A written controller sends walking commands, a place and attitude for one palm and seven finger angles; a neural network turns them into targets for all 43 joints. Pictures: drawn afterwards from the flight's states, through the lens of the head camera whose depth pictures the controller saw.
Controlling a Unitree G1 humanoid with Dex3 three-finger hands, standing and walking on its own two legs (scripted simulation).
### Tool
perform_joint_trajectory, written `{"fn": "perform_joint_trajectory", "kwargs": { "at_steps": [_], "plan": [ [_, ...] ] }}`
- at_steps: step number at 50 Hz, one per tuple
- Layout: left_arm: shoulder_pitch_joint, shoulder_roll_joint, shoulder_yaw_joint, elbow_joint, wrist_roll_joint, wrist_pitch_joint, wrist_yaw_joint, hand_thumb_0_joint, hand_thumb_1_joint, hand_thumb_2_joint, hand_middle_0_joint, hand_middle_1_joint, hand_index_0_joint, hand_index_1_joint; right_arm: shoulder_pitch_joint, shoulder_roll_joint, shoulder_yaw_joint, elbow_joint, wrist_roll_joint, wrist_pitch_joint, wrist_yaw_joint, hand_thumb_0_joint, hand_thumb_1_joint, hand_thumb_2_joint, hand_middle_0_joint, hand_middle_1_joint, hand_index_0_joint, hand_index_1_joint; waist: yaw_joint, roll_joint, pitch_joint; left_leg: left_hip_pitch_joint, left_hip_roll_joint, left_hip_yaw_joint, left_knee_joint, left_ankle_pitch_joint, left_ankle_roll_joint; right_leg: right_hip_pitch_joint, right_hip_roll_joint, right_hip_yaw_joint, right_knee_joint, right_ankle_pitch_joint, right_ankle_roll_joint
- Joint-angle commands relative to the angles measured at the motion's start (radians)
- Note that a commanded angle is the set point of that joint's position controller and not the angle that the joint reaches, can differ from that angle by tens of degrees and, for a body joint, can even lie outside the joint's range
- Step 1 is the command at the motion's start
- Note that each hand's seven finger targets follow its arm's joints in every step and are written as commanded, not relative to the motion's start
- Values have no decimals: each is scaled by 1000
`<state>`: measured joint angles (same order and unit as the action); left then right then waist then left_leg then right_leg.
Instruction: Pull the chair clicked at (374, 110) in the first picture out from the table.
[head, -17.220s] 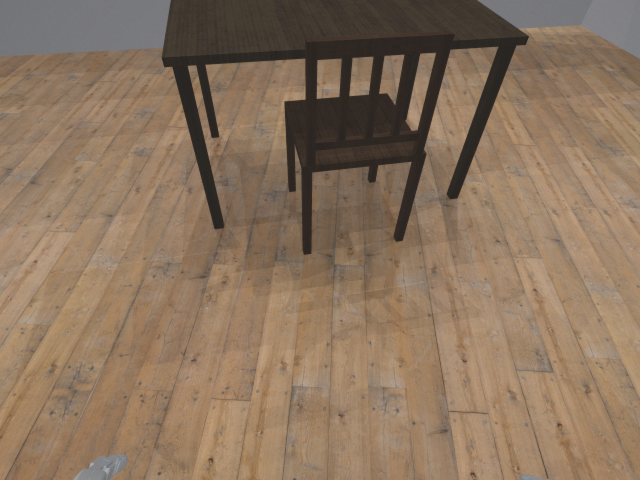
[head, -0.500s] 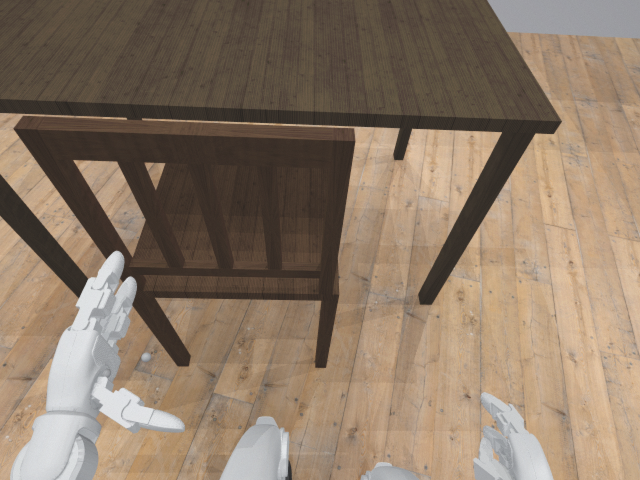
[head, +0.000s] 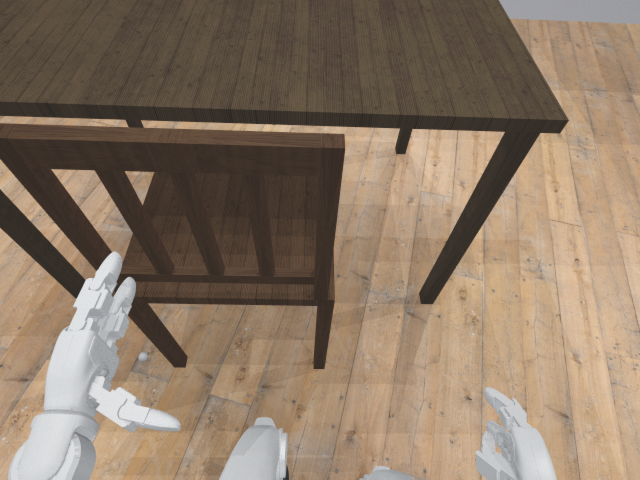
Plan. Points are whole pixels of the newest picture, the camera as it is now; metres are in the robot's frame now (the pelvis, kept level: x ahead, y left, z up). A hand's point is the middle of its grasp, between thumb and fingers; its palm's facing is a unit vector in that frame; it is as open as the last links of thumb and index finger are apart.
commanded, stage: aim the fingers beside a spindle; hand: left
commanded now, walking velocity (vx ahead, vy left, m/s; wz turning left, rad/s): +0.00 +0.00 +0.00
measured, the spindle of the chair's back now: (201, 227) +0.46 +0.21 -0.02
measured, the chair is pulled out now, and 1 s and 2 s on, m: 0.00 0.00 0.00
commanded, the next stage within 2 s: none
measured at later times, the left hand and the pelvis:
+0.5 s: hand (169, 338) +0.27 +0.20 +0.02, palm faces +0.03 -1.00 -0.03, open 16.9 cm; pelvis -0.01 +0.01 -0.01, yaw -1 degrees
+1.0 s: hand (193, 323) +0.30 +0.18 +0.00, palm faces +0.04 -1.00 -0.03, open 16.9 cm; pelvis -0.02 +0.01 -0.03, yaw -1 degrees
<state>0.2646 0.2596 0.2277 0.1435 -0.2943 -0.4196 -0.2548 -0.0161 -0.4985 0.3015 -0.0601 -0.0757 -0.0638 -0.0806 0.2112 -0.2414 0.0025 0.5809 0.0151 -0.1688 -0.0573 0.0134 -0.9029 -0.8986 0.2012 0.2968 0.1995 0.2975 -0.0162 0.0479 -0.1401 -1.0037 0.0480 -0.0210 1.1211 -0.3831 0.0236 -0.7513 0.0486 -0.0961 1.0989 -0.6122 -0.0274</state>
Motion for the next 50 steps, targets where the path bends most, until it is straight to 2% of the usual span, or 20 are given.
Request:
{"fn": "perform_joint_trajectory", "kwargs": {
  "at_steps": [1, 5, 6, 9, 10, 11, 17, 21, 23, 26, 28, 30, 32, 34, 35, 36, 41, 45, 46, 50],
  "plan": [
    [-78, 143, 71, -172, -13, -82, -7, 0, -500, 300, -60, -80, -60, -80, -27, -129, -54, -125, 4, -49, -8, 0, -900, -900, 200, 300, 200, 300, -14, 20, -240, 373, -9, -30, -109, 188, 18, -90, -11, 52, -175, 320, 18],
    [-107, 141, 58, -160, -7, -73, -13, 0, -500, 300, -60, -80, -60, -80, -24, -138, -58, -129, 6, -42, -6, 0, -900, -900, 200, 300, 200, 300, -12, 25, -265, 371, -8, -34, -106, 185, 17, -99, -11, 50, -159, 312, 17],
    [-92, 109, 27, -166, -7, -67, -14, 0, -500, 300, -60, -80, -60, -80, -27, -135, -56, -138, 5, -40, -3, 0, -900, -900, 200, 300, 200, 300, -12, 36, -272, 383, -10, -33, -108, 187, 17, -105, -13, 47, -159, 308, 17],
    [-137, 146, 62, -153, -5, -66, 4, 0, -500, 300, -60, -80, -60, -80, -22, -140, -57, -133, 4, -31, -6, 0, -900, -900, 200, 300, 200, 300, -14, 1, -265, 356, -5, -38, -103, 166, 18, -115, -9, 46, -154, 286, 17],
    [-162, 148, 59, -182, 1, -78, 12, 0, -500, 300, -60, -80, -60, -80, -24, -140, -56, -135, 3, -32, -5, 0, -900, -900, 200, 300, 200, 300, -13, 29, -282, 371, -5, -39, -102, 168, 16, -127, -10, 46, -146, 278, 15],
    [-156, 127, 38, -184, 4, -82, 19, 0, -500, 300, -60, -80, -60, -80, -26, -135, -53, -140, 2, -31, -2, 0, -900, -900, 200, 300, 200, 300, -13, 39, -276, 380, -5, -41, -106, 164, 15, -137, -11, 42, -145, 266, 13],
    [-201, 125, 25, -157, 32, -99, 62, 0, -500, 300, -60, -80, -60, -80, -23, -140, -51, -138, -3, -18, 5, 0, -900, -900, 200, 300, 200, 300, -17, 52, -279, 380, 3, -59, -110, 110, 8, -188, -7, 34, -126, 200, 8],
    [-212, 97, -9, -118, 37, -79, 64, 0, -500, 300, -60, -80, -60, -80, -23, -145, -49, -148, -1, -4, 11, 0, -900, -900, 200, 300, 200, 300, -21, 29, -275, 362, 2, -65, -115, 62, 7, -205, -7, 33, -126, 168, 9],
    [-238, 99, -10, -103, 39, -71, 68, 0, -500, 300, -60, -80, -60, -80, -21, -147, -49, -150, -1, 4, 10, 0, -900, -900, 200, 300, 200, 300, -25, 10, -271, 353, 2, -65, -111, 56, 8, -207, -6, 33, -126, 167, 10],
    [-255, 109, -4, -123, 46, -82, 82, 0, -500, 300, -60, -80, -60, -80, -25, -145, -48, -156, -1, 12, 13, 0, -900, -900, 200, 300, 200, 300, -15, 33, -288, 356, 1, -65, -109, 54, 6, -211, -7, 33, -115, 160, 6],
    [-290, 99, -17, -138, 50, -93, 96, 0, -500, 300, -60, -80, -60, -80, -24, -142, -47, -153, -5, 14, 14, 0, -900, -900, 200, 300, 200, 300, -20, 50, -298, 363, 1, -68, -102, 57, 5, -221, -8, 33, -107, 162, 5],
    [-311, 124, 7, -115, 61, -104, 112, 0, -500, 300, -60, -80, -60, -80, -25, -145, -47, -147, -6, 21, 14, 0, -900, -900, 200, 300, 200, 300, -22, 42, -282, 344, 3, -71, -100, 34, 4, -239, -5, 34, -101, 144, 5],
    [-375, 106, -19, -100, 71, -114, 122, 0, -500, 300, -60, -80, -60, -80, -25, -145, -45, -141, -10, 23, 15, 0, -900, -900, 200, 300, 200, 300, -38, 38, -272, 334, 3, -79, -95, -15, 4, -274, -6, 33, -93, 114, 6],
    [-386, 106, -22, -81, 78, -117, 125, 0, -500, 300, -60, -80, -60, -80, -20, -149, -46, -137, -11, 26, 17, 0, -900, -900, 200, 300, 200, 300, -37, 43, -285, 335, 3, -85, -92, -16, 4, -279, -5, 33, -87, 114, 4],
    [-359, 106, -13, -63, 77, -113, 125, 0, -500, 300, -60, -80, -60, -80, -20, -149, -48, -141, -10, 29, 18, 0, -900, -900, 200, 300, 200, 300, -25, 44, -297, 336, 1, -78, -91, -8, 2, -268, -5, 34, -88, 116, 2],
    [-369, 92, -30, -51, 76, -108, 121, 0, -500, 300, -60, -80, -60, -80, -22, -151, -48, -143, -10, 33, 19, 0, -900, -900, 200, 300, 200, 300, -34, 26, -299, 334, 1, -77, -88, -7, 4, -273, -6, 34, -89, 118, 5],
    [-400, 95, -31, -14, 77, -88, 114, 0, -500, 300, -60, -80, -60, -80, -14, -153, -47, -144, -7, 51, 21, 0, -900, -900, 200, 300, 200, 300, -27, 38, -313, 323, -1, -72, -78, 4, 3, -270, -5, 39, -85, 126, 3],
    [-432, 113, -14, -41, 81, -103, 135, 0, -500, 300, -60, -80, -60, -80, -12, -151, -49, -141, -10, 58, 21, 0, -900, -900, 200, 300, 200, 300, -24, 47, -348, 347, 4, -71, -61, 52, 2, -277, -5, 39, -69, 156, 2],
    [-436, 97, -30, -43, 85, -108, 139, 0, -500, 300, -60, -80, -60, -80, -14, -149, -49, -141, -11, 59, 23, 0, -900, -900, 200, 300, 200, 300, -28, 51, -342, 349, 4, -73, -60, 51, 1, -288, -5, 37, -67, 154, 3],
    [-454, 122, 0, -6, 92, -125, 157, 0, -500, 300, -60, -80, -60, -80, -8, -149, -48, -129, -16, 70, 26, 0, -900, -900, 200, 300, 200, 300, -30, 35, -331, 309, 2, -65, -40, 61, 3, -287, -3, 42, -58, 162, 2]
  ]
}}
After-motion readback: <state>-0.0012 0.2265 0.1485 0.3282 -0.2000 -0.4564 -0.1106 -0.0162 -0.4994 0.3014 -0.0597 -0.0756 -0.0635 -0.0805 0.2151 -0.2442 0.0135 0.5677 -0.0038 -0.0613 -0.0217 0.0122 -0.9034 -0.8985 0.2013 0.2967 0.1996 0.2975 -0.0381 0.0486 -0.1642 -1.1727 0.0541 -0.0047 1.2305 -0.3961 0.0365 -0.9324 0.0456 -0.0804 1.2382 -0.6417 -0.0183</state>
